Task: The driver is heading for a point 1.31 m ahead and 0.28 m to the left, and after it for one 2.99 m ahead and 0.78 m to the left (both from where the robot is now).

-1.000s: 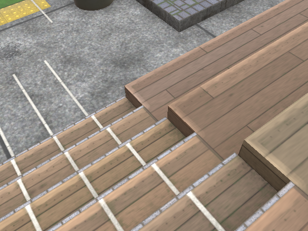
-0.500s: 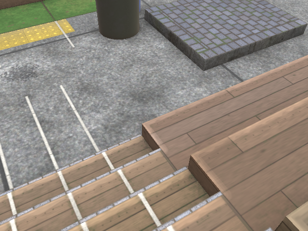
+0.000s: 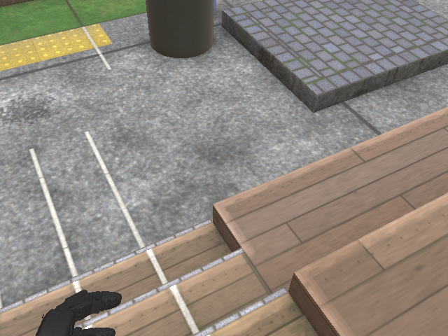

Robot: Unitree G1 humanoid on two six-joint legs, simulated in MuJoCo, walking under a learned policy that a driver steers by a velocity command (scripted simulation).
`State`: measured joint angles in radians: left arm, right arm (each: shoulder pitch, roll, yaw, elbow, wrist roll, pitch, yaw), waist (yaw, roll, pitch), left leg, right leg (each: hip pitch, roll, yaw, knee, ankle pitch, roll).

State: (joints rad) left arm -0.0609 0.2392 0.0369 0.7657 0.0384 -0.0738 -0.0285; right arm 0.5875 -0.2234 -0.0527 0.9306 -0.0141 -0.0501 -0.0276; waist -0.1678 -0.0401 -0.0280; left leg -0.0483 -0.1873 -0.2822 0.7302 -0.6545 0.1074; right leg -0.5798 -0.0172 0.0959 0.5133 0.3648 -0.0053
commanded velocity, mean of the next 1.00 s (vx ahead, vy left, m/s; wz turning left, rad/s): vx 0.32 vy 0.00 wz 0.47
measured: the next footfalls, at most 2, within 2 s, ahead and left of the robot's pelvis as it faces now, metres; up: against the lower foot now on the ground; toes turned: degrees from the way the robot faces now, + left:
right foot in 0.10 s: +0.23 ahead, -0.14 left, -0.15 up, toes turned +6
left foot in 0.70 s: +0.42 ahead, +0.15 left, -0.30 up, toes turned +25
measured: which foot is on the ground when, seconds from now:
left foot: down 0.00-0.10, up 0.12-0.68, down 0.70-1.00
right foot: up 0.00-0.08, down 0.10-0.72, up 0.74-1.00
